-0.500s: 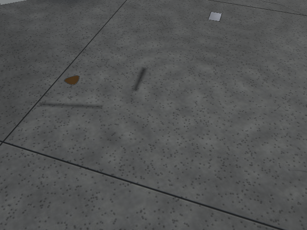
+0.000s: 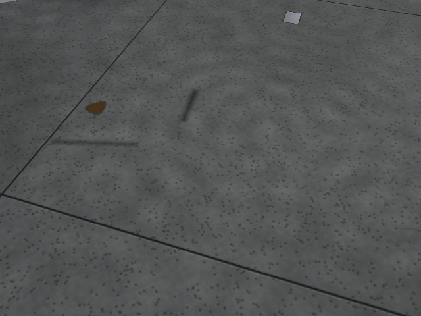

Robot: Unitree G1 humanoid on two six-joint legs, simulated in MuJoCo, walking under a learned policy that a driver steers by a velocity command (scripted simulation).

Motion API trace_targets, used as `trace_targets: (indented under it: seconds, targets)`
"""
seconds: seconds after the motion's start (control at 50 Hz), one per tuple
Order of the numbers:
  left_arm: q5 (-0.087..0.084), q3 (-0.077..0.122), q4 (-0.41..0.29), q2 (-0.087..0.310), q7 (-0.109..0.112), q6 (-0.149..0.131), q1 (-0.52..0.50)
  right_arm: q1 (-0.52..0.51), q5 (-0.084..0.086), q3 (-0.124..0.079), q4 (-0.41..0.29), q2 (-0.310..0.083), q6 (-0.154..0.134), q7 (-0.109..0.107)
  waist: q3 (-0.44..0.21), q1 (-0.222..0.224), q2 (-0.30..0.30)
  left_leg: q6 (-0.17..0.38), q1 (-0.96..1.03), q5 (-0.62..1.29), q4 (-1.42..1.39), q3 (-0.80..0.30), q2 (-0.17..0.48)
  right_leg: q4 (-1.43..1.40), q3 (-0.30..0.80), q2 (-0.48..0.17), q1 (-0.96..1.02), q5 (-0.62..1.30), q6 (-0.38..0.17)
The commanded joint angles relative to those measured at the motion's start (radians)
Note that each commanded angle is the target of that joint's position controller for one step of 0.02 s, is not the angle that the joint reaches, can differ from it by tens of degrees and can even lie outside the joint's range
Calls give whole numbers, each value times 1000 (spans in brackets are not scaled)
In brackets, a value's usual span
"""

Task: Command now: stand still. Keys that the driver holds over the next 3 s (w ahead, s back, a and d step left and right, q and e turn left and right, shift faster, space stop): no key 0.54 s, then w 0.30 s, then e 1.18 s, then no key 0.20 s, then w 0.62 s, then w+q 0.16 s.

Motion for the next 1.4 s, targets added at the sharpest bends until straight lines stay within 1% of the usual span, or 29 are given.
trace_targets:
  seconds: [0.02, 0.54, 0.56, 0.6, 0.64, 0.66, 0.7, 0.72, 0.76, 0.8, 0.82, 0.84, 0.86, 0.88, 0.9, 0.92, 0.98, 1.02, 1.06, 1.14, 1.2, 1.22, 1.24, 1.26, 1.28, 1.3, 1.32, 1.36, 1.4]
  targets:
    - [0, 11, -7, 85, 4, -4, 58, 59, 0, -12, -9, -88, -4, -3, 33, 0, 6, 24, -65, 155, -65, -90, 115, -46, 71, -83, 8, 116, -30]
    - [0, 10, 11, 51, 9, -7, 103, 117, -1, -14, -3, -50, -5, -7, 45, -1, 6, 21, -74, 152, -48, -81, 115, -37, 72, -81, -3, 119, -36]
    - [1, 9, 13, 45, 8, -6, 109, 125, -2, -13, -1, -44, -5, -7, 25, -2, 8, 23, -68, 71, -60, -80, 108, -44, 68, -72, 4, 49, -37]
    - [5, 18, 4, 61, 6, -1, 105, 130, -5, -26, -6, -72, 1, -6, 47, -5, 25, 47, -100, -185, -60, -87, 85, -4, 44, -30, -31, -172, -53]
    - [13, 24, -20, 60, -3, 3, 88, 148, -8, -40, -18, -93, 10, 0, 116, -18, 55, 94, -154, -476, -75, -149, 101, 65, 32, 5, -144, -393, -77]
    - [18, 22, -38, 44, -8, -1, 67, 177, -7, -45, -18, -98, 10, 2, 153, -34, 79, 121, -148, -557, -103, -214, 137, 117, 22, 18, -218, -412, -80]
    - [31, 13, -79, 2, -20, -21, 24, 242, -9, -63, -6, -129, 4, 1, 175, -57, 165, 193, -75, -616, -196, -396, 268, 273, -61, 31, -326, -271, -72]
    - [34, 16, -100, 14, -24, -35, -4, 243, -10, -69, -9, -132, -1, 4, 183, -62, 159, 216, -83, -573, -219, -438, 307, 313, -65, 6, -338, -227, -72]
    - [24, 25, -122, 32, -35, -59, 5, 206, -14, -77, -27, -141, -14, 9, 164, -33, 134, 216, -101, -470, -205, -404, 303, 282, -61, -10, -290, -240, -82]
    - [6, 30, -82, 14, -39, -77, 157, 112, -1, -78, -57, -125, -24, 13, 153, 59, 114, 165, -265, -361, -109, -275, 224, 83, -86, 23, -1, -160, -96]
    - [4, 42, -41, 35, -33, -83, 275, 59, -1, -72, -83, -98, -34, 16, 134, 107, 45, 126, -391, -281, 13, -184, 156, 6, -17, 0, 194, -139, -99]
    - [12, 71, -16, 136, -24, -89, 411, 11, 5, -52, -124, -24, -49, 25, 84, 161, -196, 69, -545, -218, 337, 11, 13, -177, 332, -209, 338, -362, -148]
    - [3, 88, 19, 192, -25, -75, 494, 13, -25, -60, -151, -59, -57, 30, 86, 145, -270, 51, -637, -306, 560, 86, -12, -237, 598, -367, 334, -293, -217]
    - [6, 70, -10, 124, -24, -70, 388, 23, -44, -66, -136, -81, -59, 34, 145, 74, -103, 51, -634, -263, 679, 52, 51, -197, 535, -355, 246, -110, -227]
    - [7, 59, -43, 97, -26, -76, 305, 43, -38, -57, -123, -39, -64, 38, 149, 35, -42, 41, -602, -197, 704, 48, 76, -171, 434, -321, 187, 128, -227]
    - [11, 53, -64, 84, -25, -82, 252, 50, -28, -54, -116, -23, -70, 40, 123, 8, -23, 26, -558, -146, 695, 50, 92, -159, 340, -279, 165, 325, -216]
    - [9, 38, -70, 64, -13, -91, 232, 24, -18, -63, -140, -47, -55, 40, 57, -20, -70, -14, -491, -65, 631, 91, 70, -94, 168, -187, 165, 782, -192]
    - [8, 40, -75, 84, -4, -85, 251, -37, -4, -64, -178, -58, -40, 31, 28, -15, -98, -25, -506, -22, 582, 106, 40, -51, 140, -167, 184, 930, -187]
    - [8, 41, -84, 92, 2, -74, 263, -109, 4, -60, -215, -57, -30, 22, 14, -2, -109, -27, -496, 12, 493, 114, 14, -18, 134, -149, 169, 952, -180]
    - [13, 49, -110, 99, 9, -51, 256, -168, 10, -55, -257, -71, -17, 10, -7, 11, -143, -11, -373, 79, 340, 110, -19, 57, 167, -128, 101, 901, -153]
    - [5, 65, -152, 126, 6, -46, 165, -41, 7, -71, -232, -117, -26, -1, -33, -57, -122, 18, -148, 156, 161, 82, -19, 188, 211, -102, 28, 804, -107]
    - [-7, 68, -171, 124, -3, -51, 135, 45, -5, -83, -218, -146, -39, -8, -74, -102, -69, 39, 20, 338, 59, 37, 41, 331, 199, -57, -48, 665, -76]
    - [-23, 58, -222, 77, -4, -57, 152, 131, -22, -101, -231, -233, -49, -17, -214, -105, 100, 99, 250, 753, 89, -197, 319, 604, 127, 32, -191, 176, -47]
    - [-31, 65, -209, 48, 6, -30, 309, 94, 4, -106, -253, -260, -32, -7, -352, -30, 235, 262, 279, 978, 84, -416, 539, 850, 38, 145, -264, -515, -46]
    - [6, 80, -186, 102, 10, -3, 299, 12, 16, -99, -284, -197, -20, -4, -279, 6, 109, 280, 124, 619, 19, -427, 508, 932, 44, 71, -292, -457, -45]
    - [29, 85, -198, 103, -2, 10, 200, -82, 15, -80, -312, -126, -16, -9, -116, 6, 41, 256, -34, 359, -47, -315, 431, 925, 35, 38, -324, -374, -35]
    - [34, 90, -219, 94, -12, 20, 152, -135, 2, -71, -325, -105, -11, -14, -48, 20, 48, 222, -127, 205, -98, -230, 371, 887, 30, 13, -324, -322, -27]
    - [36, 95, -235, 89, -27, 39, 135, -116, -16, -72, -317, -113, -11, -26, -10, 27, 115, 209, -217, 213, -126, -94, 303, 869, 2, 7, -296, -255, -9]
    - [26, 97, -248, 85, -31, 48, 139, -80, -19, -74, -312, -122, -21, -26, -50, 34, 97, 220, -190, 289, -110, -39, 303, 821, -9, 13, -293, -242, -4]
Next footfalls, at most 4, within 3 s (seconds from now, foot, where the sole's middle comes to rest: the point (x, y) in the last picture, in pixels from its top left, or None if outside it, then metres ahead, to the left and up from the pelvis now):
1.22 left None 0.33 0.01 -0.78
1.70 right None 0.20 -0.16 -0.78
2.20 left None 0.33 -0.01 -0.78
2.66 right None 0.27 -0.24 -0.78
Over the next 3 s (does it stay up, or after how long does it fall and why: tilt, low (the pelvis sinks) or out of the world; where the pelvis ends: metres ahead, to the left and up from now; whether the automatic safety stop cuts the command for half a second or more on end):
stays up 0.37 -0.23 0.00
